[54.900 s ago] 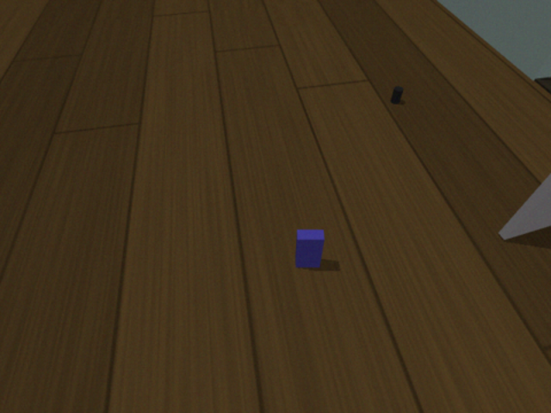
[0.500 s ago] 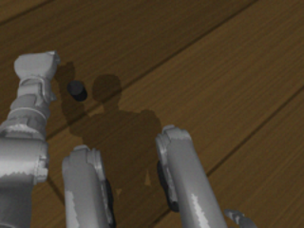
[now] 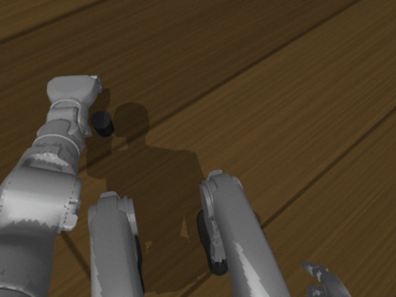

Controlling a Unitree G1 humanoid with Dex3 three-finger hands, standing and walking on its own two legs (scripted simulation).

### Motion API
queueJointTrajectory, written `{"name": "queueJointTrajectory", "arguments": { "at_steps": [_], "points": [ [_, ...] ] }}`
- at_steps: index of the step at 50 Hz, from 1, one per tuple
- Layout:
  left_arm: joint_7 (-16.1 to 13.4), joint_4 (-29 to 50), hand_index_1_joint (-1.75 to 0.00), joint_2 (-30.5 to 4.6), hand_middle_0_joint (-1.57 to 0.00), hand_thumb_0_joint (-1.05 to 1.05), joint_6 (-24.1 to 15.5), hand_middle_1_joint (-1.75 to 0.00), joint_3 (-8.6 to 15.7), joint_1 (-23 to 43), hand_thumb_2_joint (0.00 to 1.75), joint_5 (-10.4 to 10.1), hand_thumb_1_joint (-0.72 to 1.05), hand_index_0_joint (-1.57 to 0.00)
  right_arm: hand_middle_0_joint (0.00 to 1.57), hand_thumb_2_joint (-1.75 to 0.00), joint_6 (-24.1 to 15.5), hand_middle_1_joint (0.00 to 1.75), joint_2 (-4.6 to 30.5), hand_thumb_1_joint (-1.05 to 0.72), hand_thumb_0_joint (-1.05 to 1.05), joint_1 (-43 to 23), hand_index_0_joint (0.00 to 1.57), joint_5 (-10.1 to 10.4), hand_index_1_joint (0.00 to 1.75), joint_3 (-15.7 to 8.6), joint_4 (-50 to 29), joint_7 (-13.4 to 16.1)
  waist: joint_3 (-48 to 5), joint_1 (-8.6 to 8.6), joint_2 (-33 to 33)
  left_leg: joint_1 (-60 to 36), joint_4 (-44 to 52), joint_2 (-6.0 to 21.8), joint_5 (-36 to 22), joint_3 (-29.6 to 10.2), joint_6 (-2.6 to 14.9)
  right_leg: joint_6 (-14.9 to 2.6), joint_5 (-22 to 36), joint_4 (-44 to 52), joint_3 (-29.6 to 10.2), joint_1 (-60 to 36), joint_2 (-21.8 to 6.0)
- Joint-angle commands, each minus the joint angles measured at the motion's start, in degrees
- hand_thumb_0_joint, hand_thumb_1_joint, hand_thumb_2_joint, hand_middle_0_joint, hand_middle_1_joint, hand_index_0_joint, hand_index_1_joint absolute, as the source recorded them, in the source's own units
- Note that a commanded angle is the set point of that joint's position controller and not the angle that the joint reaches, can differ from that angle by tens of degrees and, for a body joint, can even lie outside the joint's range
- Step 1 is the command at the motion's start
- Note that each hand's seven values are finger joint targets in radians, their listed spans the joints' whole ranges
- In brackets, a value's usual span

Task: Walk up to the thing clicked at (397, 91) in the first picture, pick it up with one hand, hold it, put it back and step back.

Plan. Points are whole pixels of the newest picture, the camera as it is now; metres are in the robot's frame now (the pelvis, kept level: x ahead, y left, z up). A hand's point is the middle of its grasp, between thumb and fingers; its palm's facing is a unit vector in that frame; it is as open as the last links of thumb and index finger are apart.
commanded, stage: withdraw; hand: left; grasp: from above
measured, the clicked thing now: (103, 124) +0.55 +0.16 -0.38
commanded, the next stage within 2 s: go down in 0.22 s
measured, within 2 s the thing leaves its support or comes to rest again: neither
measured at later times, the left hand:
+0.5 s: hand (49, 108) +0.51 +0.23 -0.14, palm faces -0.41 -0.06 -0.91, open 11.8 cm
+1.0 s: hand (9, 85) +0.49 +0.23 +0.01, palm faces -0.44 -0.03 -0.90, open 11.8 cm
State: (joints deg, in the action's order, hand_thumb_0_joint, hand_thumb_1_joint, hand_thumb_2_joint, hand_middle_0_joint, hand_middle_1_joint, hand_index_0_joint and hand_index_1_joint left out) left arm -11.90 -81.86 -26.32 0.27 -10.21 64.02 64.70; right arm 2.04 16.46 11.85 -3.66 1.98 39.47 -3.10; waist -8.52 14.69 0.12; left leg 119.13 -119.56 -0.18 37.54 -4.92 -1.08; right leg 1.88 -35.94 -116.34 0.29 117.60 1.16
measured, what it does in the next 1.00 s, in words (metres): rises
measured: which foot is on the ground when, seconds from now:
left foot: down 0.00-1.00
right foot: down 0.00-1.00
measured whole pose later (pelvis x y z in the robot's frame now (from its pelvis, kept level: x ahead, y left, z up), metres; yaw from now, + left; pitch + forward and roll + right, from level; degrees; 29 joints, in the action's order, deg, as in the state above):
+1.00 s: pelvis +0.00 +0.01 +0.07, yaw +0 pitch +32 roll -5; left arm -3.2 -67.6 -30.9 2.6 -9.7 55.8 60.1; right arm 5.1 14.9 12.6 -0.9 1.2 38.2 -0.6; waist -10.7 10.4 2.3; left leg 103.5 -107.2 0.6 35.8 -4.4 -0.4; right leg 2.2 -33.9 -103.4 0.4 101.7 1.2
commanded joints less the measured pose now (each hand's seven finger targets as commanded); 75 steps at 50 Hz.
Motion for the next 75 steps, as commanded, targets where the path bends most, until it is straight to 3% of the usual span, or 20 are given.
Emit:
{"name": "queueJointTrajectory", "arguments": {
  "at_steps": [1,5,7,12,15,17,21,22,24,27,31,32,33,39,47,50,55,59,67,75],
  "points": [
    [-8.1,8.9,-0.63,-12.7,-0.41,0.00,-2.2,-0.65,4.3,28.5,0.64,5.7,-0.11,-0.42,0.20,-0.90,-1.0,0.30,10.2,-0.90,0.00,11.4,0.20,-1.3,0.30,-3.0,0.1,-0.1,-37.8,2.37,17.6,-25.6,8.2,-1.1,-9.6,4.1,1.85,-4.53,11.7,6.5,4.6,-14.1,0.6],
    [-14.2,2.8,-0.62,-14.2,-0.42,0.00,-1.0,-0.64,7.6,27.1,0.64,8.3,-0.12,-0.43,0.20,-0.90,-2.5,0.30,10.5,-0.91,0.00,11.9,0.20,-2.6,0.30,-2.3,-0.3,-0.9,-40.0,3.14,18.1,-24.6,6.5,-1.3,-11.2,4.5,1.92,-4.09,13.7,3.8,5.3,-12.6,0.2],
    [-15.4,2.5,-0.63,-16.9,-0.41,0.00,-0.4,-0.64,9.8,26.7,0.65,7.6,-0.13,-0.42,0.20,-0.90,-3.2,0.30,10.7,-0.91,0.00,11.9,0.20,-3.2,0.30,-2.2,-0.5,-1.5,-41.0,2.95,17.6,-21.9,5.2,-1.4,-10.2,5.1,2.39,-3.83,12.9,3.7,5.1,-14.4,0.1],
    [-14.5,11.3,-0.58,-23.3,-0.46,0.00,0.6,-0.59,13.8,24.3,0.62,5.0,-0.10,-0.47,0.20,-0.90,-3.3,0.30,11.2,-0.91,0.00,11.7,0.20,-3.0,0.30,-3.1,-0.6,-2.3,-49.6,-0.36,20.8,-23.3,3.1,-1.3,-10.2,6.2,2.71,-3.80,12.2,2.7,4.4,-19.3,0.3],
    [-12.4,15.5,-0.59,-23.9,-0.43,0.00,1.1,-0.60,14.4,21.9,0.62,2.5,-0.10,-0.45,0.20,-0.90,-2.5,0.30,10.1,-0.91,0.00,12.6,0.20,-2.7,0.30,-4.0,-0.7,-2.1,-52.1,-0.38,18.1,-21.5,2.9,-1.2,-9.2,6.3,3.05,-3.43,10.8,4.7,3.7,-23.7,0.9],
    [-10.1,16.2,-0.53,-20.8,-0.33,0.00,1.4,-0.54,12.4,21.5,0.62,0.1,-0.04,-0.34,0.20,-0.90,-2.1,0.30,9.1,-0.90,0.00,13.6,0.20,-2.6,0.30,-4.4,-0.2,-2.1,-48.9,1.23,13.7,-18.5,2.7,-1.0,-7.9,6.2,3.37,-3.19,9.4,6.7,3.4,-25.4,1.5],
    [-4.5,15.7,-0.80,-13.4,-0.31,0.00,0.7,-0.84,7.6,19.7,0.65,-4.7,-0.18,-0.36,0.20,-0.90,-1.8,0.30,10.0,-0.92,0.00,15.0,0.20,-1.5,0.30,-5.7,2.1,-1.3,-41.6,2.83,6.6,-15.7,3.7,-0.5,-6.3,5.0,3.81,-3.11,8.2,8.9,4.3,-23.6,2.0],
    [-3.3,16.7,-0.79,-15.1,-0.32,0.00,0.1,-0.83,8.6,19.6,0.65,-4.8,-0.18,-0.36,0.20,-0.90,-1.5,0.30,10.6,-0.92,0.00,16.3,0.20,-1.2,0.30,-6.0,3.0,-1.0,-41.7,2.47,5.6,-15.2,3.6,-0.4,-7.4,4.8,3.92,-3.09,9.5,8.9,4.5,-24.2,1.9],
    [-0.2,16.7,-0.80,-12.6,-0.33,0.00,-1.2,-0.85,5.6,17.5,0.65,-4.9,-0.18,-0.37,0.20,-0.90,-1.0,0.30,9.5,-0.92,0.00,15.8,0.20,-0.7,0.30,-5.4,2.6,-1.0,-39.7,1.51,3.8,-14.1,4.3,-0.6,-8.1,4.9,4.00,-3.05,10.6,9.8,4.2,-26.4,2.0],
    [2.1,18.7,-0.82,-14.6,-0.36,0.00,-2.5,-0.87,5.2,16.1,0.66,-1.9,-0.14,-0.41,0.20,-0.90,0.0,0.30,9.3,-0.92,0.00,15.1,0.20,0.1,0.30,-4.8,1.7,-0.8,-37.9,-0.57,6.5,-18.2,6.8,-0.8,-9.1,4.5,3.31,-3.68,10.5,10.8,4.5,-24.7,1.9],
    [1.8,25.6,-0.84,-19.6,-0.37,0.00,-1.3,-0.89,7.8,14.1,0.69,0.9,-0.08,-0.42,0.20,-0.90,2.2,0.30,11.1,-0.92,0.00,12.8,0.20,1.2,0.30,-5.9,-2.2,-0.3,-41.3,-4.05,15.6,-31.4,13.9,-0.6,-12.2,2.6,1.54,-4.88,11.0,11.0,5.5,-22.2,1.3],
    [1.4,34.6,-0.81,-21.3,-0.37,0.00,-1.2,-0.86,9.0,18.8,0.65,0.2,-0.08,-0.42,0.20,-0.90,2.7,0.30,10.9,-0.92,0.00,12.2,0.20,1.4,0.30,-6.2,-3.4,-0.2,-46.8,-5.06,19.1,-35.5,15.2,-0.4,-13.7,2.6,1.34,-4.81,12.5,11.4,5.2,-24.0,1.1],
    [1.2,34.1,-0.79,-20.4,-0.37,0.00,-0.2,-0.83,8.9,17.2,0.64,0.2,-0.08,-0.42,0.20,-0.90,3.1,0.30,10.5,-0.92,0.00,11.1,0.20,1.7,0.30,-6.2,-4.2,-0.1,-47.0,-5.30,19.9,-37.8,16.9,-0.3,-13.6,2.1,1.22,-4.83,12.4,12.2,5.2,-24.1,1.0],
    [3.9,28.2,-0.77,-13.7,-0.33,0.00,3.3,-0.80,3.9,13.7,0.66,-2.4,-0.17,-0.36,0.20,-0.90,3.9,0.30,9.2,-0.92,0.00,9.3,0.20,2.2,0.30,-5.6,-3.4,1.4,-34.6,-2.01,12.3,-36.2,22.5,0.1,-7.7,1.7,2.22,-4.18,8.5,19.8,4.6,-26.5,1.2],
    [7.2,23.4,-0.80,-12.8,-0.32,0.00,1.7,-0.83,2.0,14.8,0.68,-4.5,-0.18,-0.35,0.20,-0.90,2.8,0.30,9.1,-0.92,0.00,8.9,0.20,2.7,0.30,-4.5,-3.3,3.4,-27.8,-1.23,8.7,-34.5,26.9,0.1,-1.3,2.1,2.71,-4.20,3.0,26.0,3.5,-29.9,1.6],
    [6.6,22.8,-0.80,-14.8,-0.32,0.00,0.6,-0.84,2.8,14.4,0.67,-3.5,-0.18,-0.35,0.20,-0.90,2.4,0.30,8.7,-0.92,0.00,8.9,0.20,2.7,0.30,-4.0,-3.5,3.9,-28.2,-1.84,8.5,-34.8,27.8,-0.2,-1.2,2.5,2.82,-4.11,2.6,27.3,3.0,-32.2,1.3],
    [5.0,28.7,-0.80,-19.3,-0.31,0.00,0.4,-0.83,5.9,13.9,0.68,-2.3,-0.20,-0.34,0.20,-0.90,2.7,0.30,8.5,-0.92,0.00,9.4,0.20,3.1,0.30,-4.2,-4.8,4.0,-37.2,-3.84,11.8,-41.4,30.4,-0.1,-6.2,2.6,2.41,-4.18,7.1,28.3,2.9,-37.4,1.0],
    [4.6,32.3,-0.77,-18.4,-0.33,0.00,1.5,-0.79,6.3,14.3,0.67,-2.5,-0.19,-0.35,0.20,-0.90,2.9,0.30,8.2,-0.92,0.00,10.5,0.20,3.3,0.30,-4.8,-4.2,4.0,-41.2,-3.40,12.7,-47.6,32.9,0.6,-10.5,2.0,2.02,-4.12,11.7,29.9,3.4,-40.3,1.2],
    [5.7,27.4,-0.74,-15.7,-0.35,0.00,2.0,-0.76,5.2,10.2,0.65,-4.3,-0.16,-0.37,0.20,-0.90,2.1,0.30,7.1,-0.92,0.00,10.1,0.20,3.8,0.30,-4.7,-2.6,4.4,-32.1,-2.72,8.6,-46.9,37.4,0.9,-6.7,2.1,2.42,-3.89,8.3,35.7,2.9,-43.6,1.3],
    [5.4,26.2,-0.75,-14.7,-0.35,0.00,-1.0,-0.78,5.6,6.3,0.65,-3.7,-0.16,-0.37,0.20,-0.90,1.3,0.30,6.6,-0.92,0.00,11.1,0.20,3.5,0.30,-5.0,-2.9,4.3,-31.1,-3.55,6.9,-47.7,37.4,0.6,-13.7,4.1,2.95,-3.94,14.6,38.0,2.3,-48.1,1.5]
  ]
}}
